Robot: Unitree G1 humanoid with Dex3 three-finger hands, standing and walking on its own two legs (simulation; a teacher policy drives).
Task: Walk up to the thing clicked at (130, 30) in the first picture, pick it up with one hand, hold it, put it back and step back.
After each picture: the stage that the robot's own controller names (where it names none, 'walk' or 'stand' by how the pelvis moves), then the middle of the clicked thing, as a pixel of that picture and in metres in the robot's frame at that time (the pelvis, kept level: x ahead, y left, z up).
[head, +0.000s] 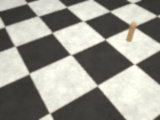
stand; (131, 32) +1.57 -0.54 -0.65
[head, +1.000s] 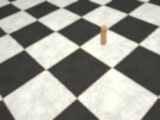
walk; (103, 35) +1.53 -0.07 -0.63
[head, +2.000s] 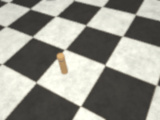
walk; (62, 64) +0.98 +0.30 -0.65
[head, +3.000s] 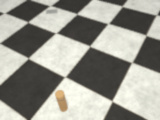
walk; (61, 101) +0.60 +0.24 -0.65
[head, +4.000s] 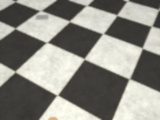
stand; out of the picture +0.39 +0.20 -0.63
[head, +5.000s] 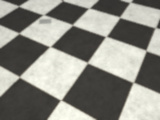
stand; out of the picture +0.37 +0.19 -0.66
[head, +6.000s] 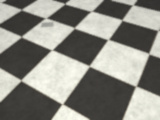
stand; out of the picture +0.35 +0.20 -0.66
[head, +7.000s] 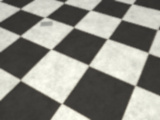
stand; out of the picture +0.34 +0.20 -0.66
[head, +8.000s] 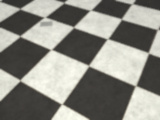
stand; out of the picture +0.33 +0.20 -0.66
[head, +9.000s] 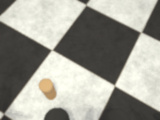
go down; (48, 90) +0.39 +0.20 -0.44
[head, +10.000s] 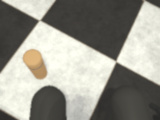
go down; (37, 66) +0.43 +0.21 -0.27
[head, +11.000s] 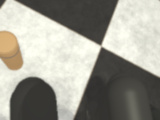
close in; (10, 54) +0.42 +0.23 -0.20
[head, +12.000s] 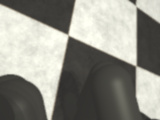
close; out of the picture +0.42 +0.26 -0.16
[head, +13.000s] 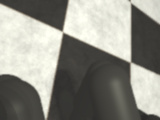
lift; out of the picture +0.41 +0.27 -0.16
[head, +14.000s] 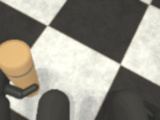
lift; (23, 75) +0.33 +0.21 -0.02
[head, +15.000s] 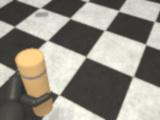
hold; (38, 87) +0.32 +0.17 +0.06
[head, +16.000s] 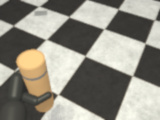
hold; (39, 85) +0.33 +0.17 +0.05
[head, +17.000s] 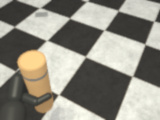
hold; (39, 86) +0.32 +0.17 +0.05
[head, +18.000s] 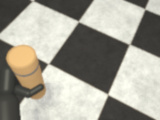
crouch; (31, 77) +0.36 +0.18 -0.02
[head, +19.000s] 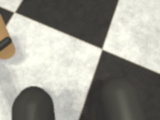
lower; out of the picture +0.48 +0.24 -0.04
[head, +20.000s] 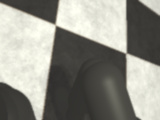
lower; out of the picture +0.46 +0.27 -0.16
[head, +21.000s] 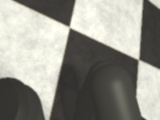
lower; out of the picture +0.44 +0.27 -0.17
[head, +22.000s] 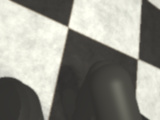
lower; out of the picture +0.42 +0.27 -0.17
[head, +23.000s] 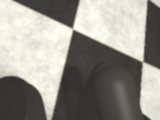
lower; out of the picture +0.40 +0.27 -0.17
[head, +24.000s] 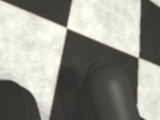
open; out of the picture +0.44 +0.27 -0.17
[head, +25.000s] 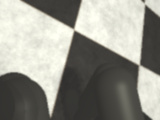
stand; out of the picture +0.42 +0.25 -0.17
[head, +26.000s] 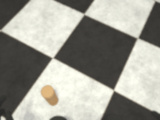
stand; (50, 96) +0.40 +0.19 -0.48
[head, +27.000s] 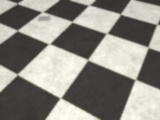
stand; out of the picture +0.37 +0.18 -0.60
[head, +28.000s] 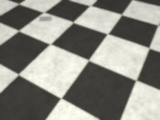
stand; out of the picture +0.37 +0.18 -0.60
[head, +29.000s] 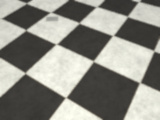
stand; out of the picture +0.37 +0.17 -0.64
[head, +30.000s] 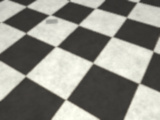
stand; out of the picture +0.37 +0.18 -0.66
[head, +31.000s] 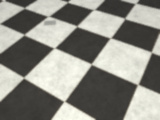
stand; out of the picture +0.36 +0.19 -0.66
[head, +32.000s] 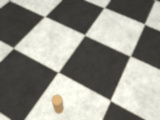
walk; (58, 105) +0.43 +0.15 -0.64
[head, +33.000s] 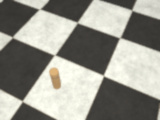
walk; (55, 79) +0.65 +0.23 -0.63
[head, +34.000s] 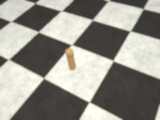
stand; (70, 59) +0.98 +0.23 -0.64
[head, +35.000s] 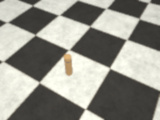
stand; (68, 65) +0.96 +0.18 -0.65
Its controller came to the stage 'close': yes
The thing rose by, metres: 0.68
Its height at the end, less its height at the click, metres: +0.00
